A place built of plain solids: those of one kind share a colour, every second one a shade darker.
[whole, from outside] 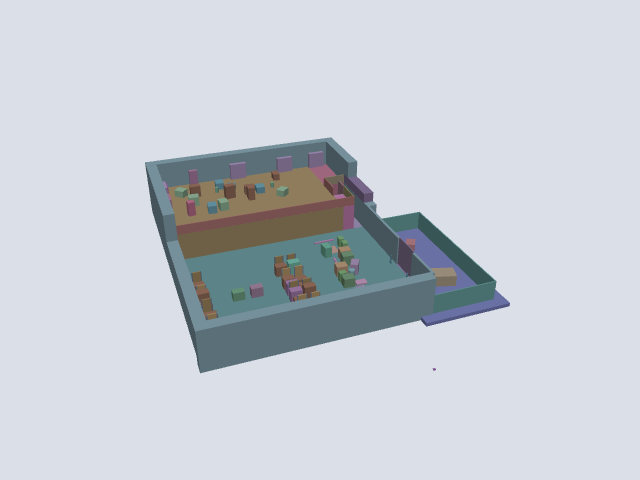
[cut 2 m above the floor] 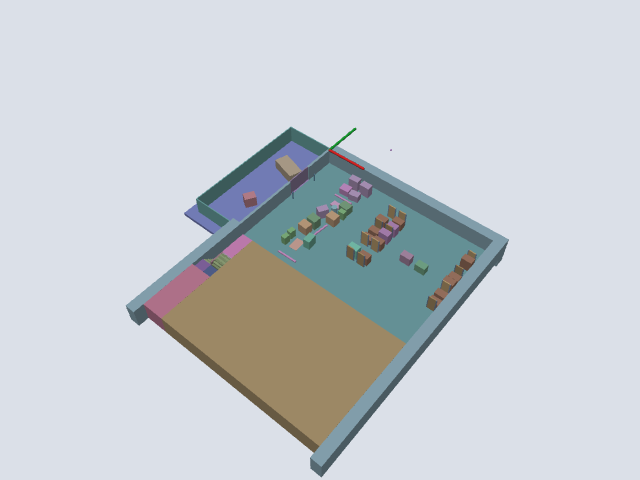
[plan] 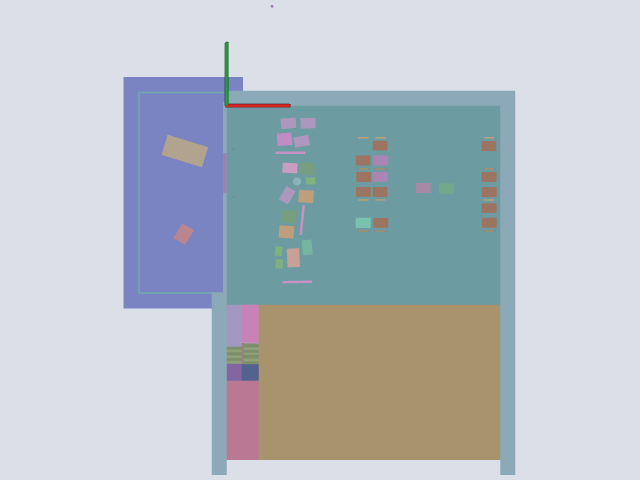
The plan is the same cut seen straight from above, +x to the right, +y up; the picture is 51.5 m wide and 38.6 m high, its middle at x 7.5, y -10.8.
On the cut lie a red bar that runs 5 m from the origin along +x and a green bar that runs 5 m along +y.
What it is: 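Into the block by a corridor 1.20 m broad, 7 risers of 0.210 m, a half turn on a landing, 8 more; up to a loft floor 3.15 m over the hall's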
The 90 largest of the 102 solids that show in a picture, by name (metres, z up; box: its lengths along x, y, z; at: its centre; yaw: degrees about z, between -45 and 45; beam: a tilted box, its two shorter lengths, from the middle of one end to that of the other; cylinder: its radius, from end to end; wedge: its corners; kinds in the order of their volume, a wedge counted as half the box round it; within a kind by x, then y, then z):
{
 "floor_loft_metal_1": {"box": [19.43, 12.5, 3.55], "at": [12.29, -22.25, 1.38]},
 "wall_concrete_1": {"box": [1.2, 8.78, 6.75], "at": [-0.6, -25.31, 2.98]},
 "wall_concrete_2": {"box": [1.2, 8.32, 4.65], "at": [-0.6, -19.16, 0.88]},
 "wall_concrete_3": {"box": [0.3, 8.3, 4.65], "at": [-0.15, -11.15, 0.88]},
 "wall_concrete_4": {"box": [0.3, 4.1, 4.65], "at": [-0.15, -1.75, 0.88]},
 "wall_concrete_5": {"box": [24.4, 1.2, 3.6], "at": [11.0, -29.1, 4.55]},
 "wall_concrete_6": {"box": [23.2, 1.2, 4.65], "at": [11.6, 0.6, 0.88]},
 "wall_concrete_7": {"box": [1.2, 14.9, 6.75], "at": [22.6, -22.25, 2.98]},
 "wall_concrete_8": {"box": [1.2, 18.4, 3.6], "at": [22.6, -8.0, 1.4]},
 "floor_hall_concrete_1": {"box": [22.0, 16.0, 1.45], "at": [11.0, -8.0, -0.72]},
 "yard_yard_concrete_1": {"box": [9.6, 18.6, 0.4], "at": [-3.5, -7.0, -1.25]},
 "floor_lofte_metal_1": {"box": [2.57, 6.38, 3.55], "at": [1.29, -25.31, 1.38]},
 "floor_lfland_metal_1": {"box": [1.37, 3.05, 4.6], "at": [1.89, -17.53, 0.85]},
 "load_cartons_1": {"box": [0.8, 1.2, 0.83], "at": [7.69, -26.37, 3.56], "yaw": -4.1},
 "load_cartons_2": {"box": [1.2, 0.8, 1.5], "at": [10.97, -4.41, 0.75]},
 "load_cartons_3": {"box": [1.2, 0.8, 0.76], "at": [10.99, -6.93, 0.38]},
 "load_cartons_4": {"box": [1.2, 0.8, 0.81], "at": [11.01, -5.74, 0.41]},
 "load_cartons_5": {"box": [0.8, 1.2, 1.59], "at": [12.1, -21.96, 3.94], "yaw": -3.0},
 "load_cartons_6": {"box": [1.2, 0.8, 1.13], "at": [12.33, -6.93, 0.57]},
 "load_cartons_7": {"box": [1.2, 0.8, 1.02], "at": [12.34, -3.21, 0.51]},
 "load_cartons_8": {"box": [1.2, 0.8, 1.15], "at": [12.38, -9.42, 0.57]},
 "load_cartons_9": {"box": [1.2, 0.8, 1.63], "at": [14.39, -23.09, 3.96], "yaw": 6.4},
 "load_cartons_10": {"box": [1.2, 0.8, 1.39], "at": [18.19, -24.91, 3.84], "yaw": -0.6},
 "load_cartons_11": {"box": [1.2, 0.8, 1.39], "at": [21.08, -3.24, 0.69]},
 "load_cartons_12": {"box": [1.2, 0.8, 0.96], "at": [21.09, -5.73, 0.48]},
 "load_cartons_13": {"box": [1.2, 0.8, 0.72], "at": [21.1, -8.24, 0.36]},
 "load_cartons_14": {"box": [1.2, 0.8, 0.81], "at": [21.11, -9.42, 0.4]},
 "load_cartons_15": {"box": [1.2, 0.8, 1.5], "at": [21.11, -6.94, 0.75]},
 "floor_lfin_concrete_1": {"box": [1.2, 6.12, 1.45], "at": [0.6, -19.06, -0.72]},
 "fence_metal_1": {"box": [0.12, 16.24, 2.6], "at": [-7.06, -7.0, -0.15]},
 "fence_metal_2": {"box": [7.12, 0.12, 2.6], "at": [-3.56, -15.06, -0.15]},
 "fence_metal_3": {"box": [7.24, 0.12, 2.6], "at": [-3.5, 1.06, -0.15]},
 "wall_lfhigh_concrete_1": {"box": [1.2, 6.12, 1.15], "at": [-0.6, -19.06, 3.77]},
 "skip_yard_1": {"box": [3.4, 1.7, 1.24], "at": [-3.37, -3.64, -0.43], "yaw": -17.1},
 "step_1": {"box": [1.2, 0.31, 1.31], "at": [0.6, -20.67, 0.6]},
 "step_2": {"box": [1.2, 0.31, 1.1], "at": [0.6, -20.44, 0.5]},
 "step_3": {"box": [1.2, 0.31, 0.89], "at": [0.6, -20.22, 0.4]},
 "step_4": {"box": [1.2, 0.31, 0.68], "at": [0.6, -19.99, 0.29]},
 "step_5": {"box": [1.2, 0.31, 1.73], "at": [1.97, -20.63, 0.81]},
 "step_6": {"box": [1.2, 0.31, 2.15], "at": [1.97, -20.18, 1.02]},
 "step_7": {"box": [1.2, 0.31, 2.57], "at": [1.97, -19.72, 1.24]},
 "step_8": {"box": [1.2, 0.31, 2.78], "at": [1.97, -19.5, 1.34]},
 "step_9": {"box": [1.2, 0.31, 2.99], "at": [1.97, -19.27, 1.45]},
 "shelf_1": {"box": [2.0, 0.5, 1.98], "at": [1.55, -28.21, 4.14]},
 "shelf_2": {"box": [2.0, 0.5, 1.92], "at": [5.91, -28.21, 4.11]},
 "shelf_3": {"box": [2.0, 0.5, 2.0], "at": [12.09, -28.21, 4.15]},
 "load_sacks_hall_1": {"box": [0.84, 1.22, 1.21], "at": [4.86, -7.2, 0.6], "yaw": -29.2},
 "load_sacks_hall_2": {"box": [1.22, 0.84, 1.48], "at": [4.96, -1.41, 0.74], "yaw": 4.4},
 "load_sacks_hall_3": {"box": [1.22, 0.84, 0.89], "at": [6.03, -2.86, 0.44], "yaw": 9.3},
 "load_sacks_hall_4": {"box": [1.22, 0.84, 1.43], "at": [6.53, -1.41, 0.72], "yaw": 0.4},
 "load_crate_1": {"box": [1.2, 1.0, 0.8], "at": [8.26, -21.58, 3.55], "yaw": 43.0},
 "load_crate_2": {"box": [1.0, 1.2, 1.04], "at": [15.78, -20.45, 3.67], "yaw": 4.4},
 "load_crate_3": {"box": [1.2, 1.0, 1.11], "at": [18.8, -22.7, 3.7], "yaw": -4.9},
 "load_crate_4": {"box": [1.2, 1.0, 0.83], "at": [19.8, -25.56, 3.57], "yaw": -44.8},
 "rail_loft_1": {"box": [0.12, 3.19, 1.1], "at": [2.63, -20.64, 3.7]},
 "rail_loft_2": {"box": [20.8, 0.12, 1.1], "at": [11.6, -16.06, 3.7]},
 "stillage_1": {"box": [1.0, 1.2, 0.8], "at": [10.58, -23.4, 3.55], "yaw": -3.1},
 "stillage_2": {"box": [1.0, 1.2, 0.82], "at": [14.99, -26.22, 3.56], "yaw": -6.0},
 "stillage_3": {"box": [1.0, 1.2, 0.94], "at": [17.14, -20.18, 3.62], "yaw": -6.2},
 "floor_1": {"box": [1.38, 1.35, 1.52], "at": [1.89, -21.44, 0.71]},
 "ibc_hall_1": {"box": [1.2, 1.0, 1.16], "at": [4.81, -10.15, 0.58], "yaw": -3.8},
 "ibc_hall_2": {"box": [1.2, 1.0, 1.16], "at": [6.38, -7.3, 0.58], "yaw": -3.2},
 "load_crate_hall_1": {"box": [1.2, 1.0, 1.25], "at": [5.01, -8.92, 0.62], "yaw": -4.6},
 "load_crate_hall_2": {"box": [1.2, 1.0, 1.04], "at": [6.47, -5.08, 0.52], "yaw": -4.2},
 "load_bales_1": {"box": [1.2, 0.8, 1.36], "at": [12.33, -5.71, 0.68]},
 "load_bales_2": {"box": [1.2, 0.8, 1.32], "at": [12.38, -4.41, 0.66]},
 "floor_l1a_1": {"box": [1.2, 1.38, 1.52], "at": [0.6, -21.43, 0.71]},
 "bigbin_yard_1": {"box": [1.07, 1.37, 1.32], "at": [-3.46, -10.33, -0.39], "yaw": -30.9},
 "floor_sill_concrete_1": {"box": [0.3, 3.2, 1.45], "at": [-0.15, -5.4, -0.72]},
 "load_sacks_1": {"box": [1.22, 0.84, 1.35], "at": [10.98, -9.42, 0.68]},
 "bin_hall_1": {"box": [0.58, 0.74, 1.07], "at": [4.18, -11.71, 0.54], "yaw": -7.0},
 "bin_hall_2": {"box": [0.58, 0.74, 1.07], "at": [4.22, -12.72, 0.54], "yaw": -4.7},
 "bin_hall_3": {"box": [0.74, 0.58, 1.07], "at": [6.74, -6.05, 0.54], "yaw": 3.0},
 "shutter_metal_1": {"box": [0.12, 3.2, 3.3], "at": [-0.2, -5.4, 1.65]},
 "wall_1": {"box": [0.17, 1.72, 4.3], "at": [1.29, -19.91, 2.1]},
 "load_cartons_hall_1": {"box": [0.8, 1.2, 1.24], "at": [6.47, -11.39, 0.62], "yaw": 5.1},
 "load_bales_pinch_1": {"box": [1.2, 0.8, 1.08], "at": [15.79, -6.62, 0.54]},
 "stillage_hall_1": {"box": [1.2, 1.0, 0.81], "at": [4.65, -2.7, 0.4], "yaw": 4.5},
 "cage_1": {"box": [0.8, 0.72, 1.67], "at": [19.53, -20.2, 3.98], "yaw": 8.6},
 "load_sacks_pinch_1": {"box": [1.2, 0.8, 0.97], "at": [17.67, -6.65, 0.48]},
 "rack_web_1": {"box": [0.8, 0.12, 1.85], "at": [11.0, -10.07, 0.93]},
 "rack_web_2": {"box": [0.8, 0.12, 1.85], "at": [11.0, -7.58, 0.93]},
 "rack_web_3": {"box": [0.8, 0.12, 1.85], "at": [11.0, -5.08, 0.93]},
 "rack_web_4": {"box": [0.8, 0.12, 1.85], "at": [11.0, -2.58, 0.93]},
 "rack_web_5": {"box": [0.8, 0.12, 1.85], "at": [12.36, -2.58, 0.93]},
 "cabinet_1": {"box": [1.0, 0.45, 1.9], "at": [17.77, -28.23, 4.1]},
 "rail_lfland_1": {"box": [0.12, 3.0, 1.1], "at": [1.26, -17.56, 3.7]},
 "tyres_hall_1": {"cylinder": 0.33, "from": [5.65, -6.1, 0.0], "to": [5.65, -6.1, 1.05]},
 "rail_lofte_1": {"box": [2.63, 0.12, 1.1], "at": [1.32, -22.18, 3.7]},
 "pallet_hall_1": {"box": [1.2, 0.8, 0.19], "at": [5.08, -5.01, 0.05], "yaw": -2.9}
}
